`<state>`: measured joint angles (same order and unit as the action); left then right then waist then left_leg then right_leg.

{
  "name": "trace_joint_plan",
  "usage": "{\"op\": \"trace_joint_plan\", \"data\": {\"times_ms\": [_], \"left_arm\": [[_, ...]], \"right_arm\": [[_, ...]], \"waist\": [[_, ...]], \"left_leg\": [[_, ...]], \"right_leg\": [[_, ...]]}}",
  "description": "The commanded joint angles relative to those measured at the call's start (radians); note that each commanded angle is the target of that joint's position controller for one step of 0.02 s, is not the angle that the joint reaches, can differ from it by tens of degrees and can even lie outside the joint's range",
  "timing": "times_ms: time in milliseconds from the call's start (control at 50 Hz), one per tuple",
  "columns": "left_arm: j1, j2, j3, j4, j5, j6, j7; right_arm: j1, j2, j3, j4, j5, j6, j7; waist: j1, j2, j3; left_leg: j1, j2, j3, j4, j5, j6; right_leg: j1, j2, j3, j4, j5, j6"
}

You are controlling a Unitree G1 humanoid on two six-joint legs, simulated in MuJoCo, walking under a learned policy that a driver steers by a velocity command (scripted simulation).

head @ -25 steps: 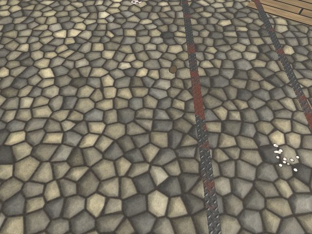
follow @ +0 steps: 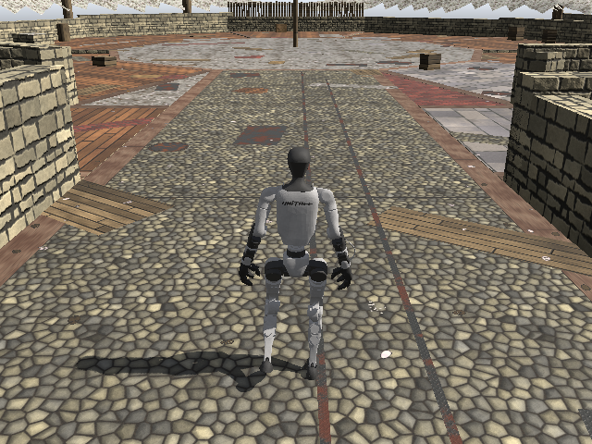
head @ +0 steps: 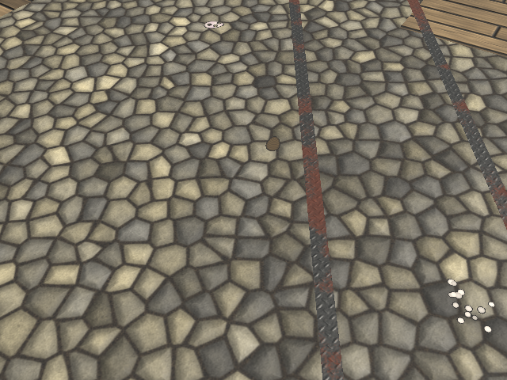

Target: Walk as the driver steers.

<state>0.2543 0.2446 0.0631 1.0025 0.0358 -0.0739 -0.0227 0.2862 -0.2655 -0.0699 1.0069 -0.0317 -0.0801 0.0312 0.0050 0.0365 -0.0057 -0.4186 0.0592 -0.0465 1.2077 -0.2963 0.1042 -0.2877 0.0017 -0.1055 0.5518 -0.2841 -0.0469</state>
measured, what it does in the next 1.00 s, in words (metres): walks ahead: left foot, then right foot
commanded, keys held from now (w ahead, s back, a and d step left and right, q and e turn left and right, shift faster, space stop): w+shift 1.00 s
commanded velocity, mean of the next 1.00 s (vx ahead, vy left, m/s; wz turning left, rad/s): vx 0.96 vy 0.00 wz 0.00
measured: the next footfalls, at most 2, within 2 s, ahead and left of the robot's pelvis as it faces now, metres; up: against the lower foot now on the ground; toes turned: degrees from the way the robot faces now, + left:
left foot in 0.36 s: +0.49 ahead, +0.09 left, +0.00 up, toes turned +4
right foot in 0.84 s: +0.96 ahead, -0.07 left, +0.00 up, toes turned -4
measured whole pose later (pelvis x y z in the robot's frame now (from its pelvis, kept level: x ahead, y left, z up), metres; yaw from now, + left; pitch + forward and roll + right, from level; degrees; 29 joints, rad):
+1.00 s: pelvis +0.89 -0.01 +0.00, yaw +0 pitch +0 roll -1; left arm 0.30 0.28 0.06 0.94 0.04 -0.08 -0.01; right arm 0.26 -0.26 -0.03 0.90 -0.02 -0.09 0.01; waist 0.01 0.02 0.04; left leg -0.41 0.04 -0.06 1.32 -0.25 0.11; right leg -0.27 0.09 -0.12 0.47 -0.21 -0.11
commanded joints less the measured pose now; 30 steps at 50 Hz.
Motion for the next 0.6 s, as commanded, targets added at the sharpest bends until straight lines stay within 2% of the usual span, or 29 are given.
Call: {"op": "trace_joint_plan", "data": {"times_ms": [20,40,80,140,200,240,260,300,320,340,360,380,400,420,440,460,480,500,520,560,600], "left_arm": [[0.027,0.092,0.003,-0.027,-0.008,-0.023,0.01],[0.059,0.08,-0.001,-0.016,-0.006,-0.029,0.014],[0.116,0.088,-0.001,-0.004,-0.012,-0.039,0.015],[0.182,0.085,-0.006,-0.001,-0.022,-0.05,0.014],[0.212,0.086,-0.008,0.001,-0.027,-0.062,0.02],[0.232,0.093,-0.008,0.01,-0.031,-0.062,0.024],[0.235,0.101,-0.008,0.014,-0.031,-0.06,0.025],[0.237,0.137,-0.003,0.018,-0.019,-0.053,0.029],[0.238,0.165,0.004,0.022,-0.008,-0.042,0.035],[0.232,0.195,0.014,0.025,0.006,-0.027,0.043],[0.196,0.206,0.02,0.015,0.009,-0.011,0.048],[0.198,0.141,0.007,-0.013,0.008,-0.011,0.041],[0.303,-0.036,-0.028,-0.057,-0.037,-0.028,0.004],[0.181,0.077,-0.007,-0.076,-0.04,-0.044,0.009],[0.071,0.103,0.001,-0.111,-0.045,-0.05,0.013],[0.046,0.087,-0.007,-0.117,-0.036,-0.052,0.012],[0.038,0.065,-0.012,-0.119,-0.019,-0.042,0.007],[0.073,0.041,-0.02,-0.125,-0.005,-0.025,-0.005],[0.065,0.023,-0.026,-0.128,0.002,-0.009,-0.015],[-0.021,0.019,-0.033,-0.167,0.009,0.012,-0.028],[-0.154,0.039,-0.04,-0.222,0.01,0.015,-0.032]], "right_arm": [[-0.047,-0.025,0.004,-0.104,-0.024,0.005,0.025],[-0.073,-0.021,0.007,-0.121,-0.019,0.019,0.031],[-0.15,-0.029,0.01,-0.158,-0.011,0.035,0.034],[-0.305,-0.037,0.015,-0.227,-0.004,0.037,0.034],[-0.401,-0.019,0.029,-0.273,0.01,0.034,0.039],[-0.438,-0.018,0.033,-0.294,0.01,0.032,0.038],[-0.442,-0.021,0.034,-0.3,0.009,0.03,0.035],[-0.402,-0.041,0.027,-0.3,0.009,0.026,0.02],[-0.327,-0.065,0.018,-0.285,0.009,0.024,0.01],[-0.173,-0.1,0.003,-0.246,0.01,0.022,-0.001],[0.063,-0.135,-0.016,-0.172,0.007,0.018,-0.014],[0.251,-0.215,-0.041,-0.131,-0.016,0.016,-0.031],[0.218,-0.294,-0.06,-0.122,-0.04,0.011,-0.026],[0.152,-0.229,-0.056,-0.127,-0.012,0.012,-0.011],[0.063,-0.169,-0.042,-0.124,-0.011,0.001,-0.009],[0.032,-0.114,-0.029,-0.117,-0.009,-0.009,-0.006],[0.012,-0.078,-0.017,-0.104,-0.009,-0.016,-0.009],[0.01,-0.049,-0.004,-0.088,-0.004,-0.021,-0.015],[0.02,-0.033,0.002,-0.077,0.004,-0.028,-0.018],[0.055,-0.053,0.002,-0.061,0.02,-0.044,-0.019],[0.104,-0.069,0.002,-0.057,0.022,-0.052,-0.014]], "waist": [[-0.028,-0.122,0.05],[-0.027,-0.123,0.076],[-0.017,-0.089,0.121],[0.016,-0.06,0.162],[0.029,-0.067,0.186],[0.033,-0.061,0.195],[0.029,-0.065,0.186],[-0.001,-0.112,0.113],[-0.042,-0.149,0.05],[-0.113,-0.184,-0.037],[-0.221,-0.17,-0.144],[-0.262,-0.088,-0.269],[-0.104,0.248,-0.346],[-0.133,0.129,-0.291],[-0.1,0.043,-0.116],[-0.072,-0.061,-0.06],[-0.03,-0.074,-0.017],[0.017,-0.029,-0.011],[0.032,-0.017,0.019],[0.037,-0.017,0.099],[0.009,-0.029,0.159]], "left_leg": [[-0.31,0.092,-0.008,0.026,0.117,-0.025],[-0.334,0.093,0.007,0.017,0.152,-0.04],[-0.417,0.095,0.033,-0.047,0.211,-0.063],[-0.439,0.078,0.077,-0.25,0.287,-0.087],[-0.325,0.052,0.125,-0.471,0.383,-0.062],[-0.282,0.032,0.149,-0.568,0.401,-0.029],[-0.258,0.014,0.164,-0.607,0.38,-0.011],[-0.144,-0.064,0.207,-0.634,0.285,0.027],[-0.062,-0.105,0.214,-0.625,0.212,0.045],[0.082,-0.136,0.202,-0.62,0.131,0.065],[0.335,-0.141,0.194,-0.677,0.121,0.083],[0.639,0.048,-0.021,-0.635,-0.156,0.104],[0.874,0.314,-0.634,-0.84,-0.563,0.205],[0.804,0.284,-0.794,-0.99,-0.592,0.173],[0.649,0.256,-0.584,-0.977,-0.406,0.149],[0.503,0.229,-0.456,-0.988,-0.238,0.14],[0.382,0.179,-0.354,-1.006,-0.165,0.109],[0.297,0.158,-0.293,-1.031,-0.156,0.098],[0.245,0.138,-0.254,-1.063,-0.156,0.095],[0.196,0.121,-0.187,-1.126,-0.117,0.101],[0.184,0.081,-0.1,-1.178,0.021,0.102]], "right_leg": [[0.131,-0.244,0.409,-0.451,-0.343,-0.094],[0.122,-0.228,0.375,-0.469,-0.3,-0.104],[0.146,-0.215,0.319,-0.503,-0.203,-0.126],[0.177,-0.194,0.228,-0.552,-0.033,-0.149],[0.206,-0.191,0.146,-0.626,0.149,-0.143],[0.298,-0.202,0.101,-0.643,0.313,-0.139],[0.358,-0.205,0.074,-0.618,0.444,-0.134],[0.46,-0.221,0.037,-0.469,0.947,-0.114],[0.505,-0.233,0.025,-0.333,1.172,-0.104],[0.51,-0.244,0.02,-0.132,1.287,-0.094],[0.416,-0.217,-0.002,0.159,1.218,-0.082],[0.147,-0.161,0.013,0.515,0.851,-0.088],[-0.302,0.047,0.107,0.862,-0.147,-0.053],[-0.413,0.027,0.23,0.933,-0.116,-0.093],[-0.465,-0.035,0.202,0.914,0.007,-0.101],[-0.417,-0.075,0.196,0.854,0.061,-0.1],[-0.364,-0.101,0.201,0.81,0.073,-0.093],[-0.313,-0.117,0.202,0.772,0.076,-0.076],[-0.311,-0.135,0.197,0.745,0.068,-0.06],[-0.402,-0.165,0.166,0.682,0.098,-0.027],[-0.47,-0.174,0.109,0.538,0.201,-0.007]]}}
